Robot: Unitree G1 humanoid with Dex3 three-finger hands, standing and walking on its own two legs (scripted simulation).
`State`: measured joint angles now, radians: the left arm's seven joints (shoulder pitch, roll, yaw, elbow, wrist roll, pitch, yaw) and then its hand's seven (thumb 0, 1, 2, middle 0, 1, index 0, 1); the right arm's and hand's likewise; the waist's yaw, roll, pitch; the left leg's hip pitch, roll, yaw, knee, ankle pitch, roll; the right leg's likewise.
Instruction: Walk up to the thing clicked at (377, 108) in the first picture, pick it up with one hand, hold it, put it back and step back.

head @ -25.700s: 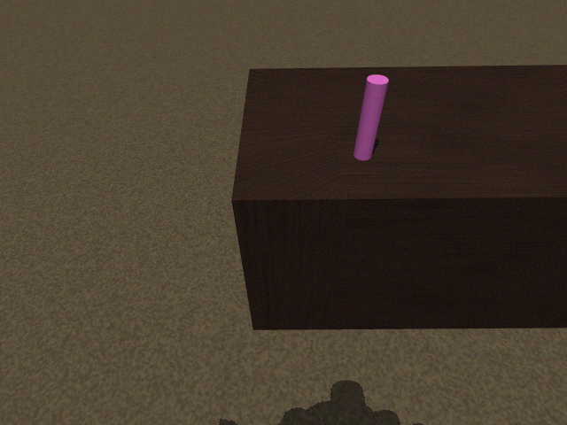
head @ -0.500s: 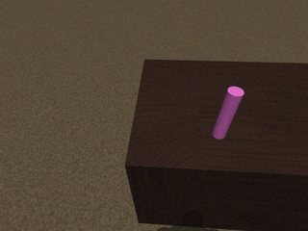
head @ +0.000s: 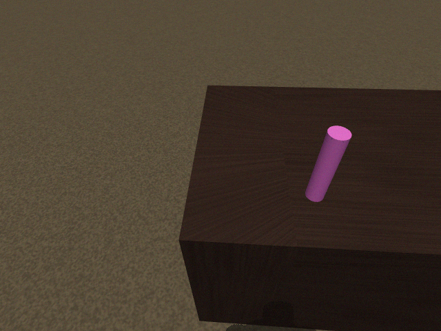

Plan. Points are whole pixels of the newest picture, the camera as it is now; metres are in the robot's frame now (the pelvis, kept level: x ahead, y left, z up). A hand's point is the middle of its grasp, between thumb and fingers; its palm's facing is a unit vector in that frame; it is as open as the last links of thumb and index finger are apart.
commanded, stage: home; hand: right
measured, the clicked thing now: (325, 167) +0.48 -0.21 +0.02
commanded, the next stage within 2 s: stand in 0.18 s
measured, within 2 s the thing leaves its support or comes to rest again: neither
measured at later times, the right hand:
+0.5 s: hand out of the picture +0.07 -0.25 -0.16, palm faces -0.04 +0.94 -0.35, open 14.8 cm
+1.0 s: hand out of the picture +0.07 -0.25 -0.16, palm faces -0.04 +0.94 -0.35, open 7.5 cm
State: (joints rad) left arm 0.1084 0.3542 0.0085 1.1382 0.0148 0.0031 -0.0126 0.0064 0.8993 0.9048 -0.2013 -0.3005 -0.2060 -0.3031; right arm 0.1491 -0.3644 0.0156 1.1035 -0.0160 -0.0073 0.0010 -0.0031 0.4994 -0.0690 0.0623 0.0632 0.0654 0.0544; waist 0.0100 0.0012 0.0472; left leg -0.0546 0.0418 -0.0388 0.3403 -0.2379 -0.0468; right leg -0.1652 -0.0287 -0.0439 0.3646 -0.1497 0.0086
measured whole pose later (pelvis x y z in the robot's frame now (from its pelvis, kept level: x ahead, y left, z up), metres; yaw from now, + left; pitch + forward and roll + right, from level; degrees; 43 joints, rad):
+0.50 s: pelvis +0.01 +0.00 +0.00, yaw +0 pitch -3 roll +0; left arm 0.11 0.35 0.01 1.13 0.01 0.00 -0.01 0.01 0.90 0.90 -0.20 -0.30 -0.21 -0.30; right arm 0.14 -0.36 0.01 1.10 -0.01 -0.01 0.00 0.00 0.19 -0.37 0.16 0.22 0.16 0.21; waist 0.01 0.00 0.05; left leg -0.05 0.04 -0.04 0.33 -0.24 -0.05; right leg -0.16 -0.03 -0.04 0.36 -0.16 0.01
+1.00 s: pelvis +0.01 +0.00 +0.00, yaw +0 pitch -2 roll +0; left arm 0.11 0.35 0.01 1.13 0.01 0.00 -0.01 0.01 0.90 0.90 -0.20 -0.30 -0.21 -0.30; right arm 0.15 -0.36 0.01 1.11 -0.01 0.00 0.00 0.00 -0.88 -0.89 0.20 0.30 0.21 0.30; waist 0.01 0.00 0.05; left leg -0.05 0.04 -0.03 0.33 -0.24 -0.04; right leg -0.16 -0.03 -0.04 0.36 -0.16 0.01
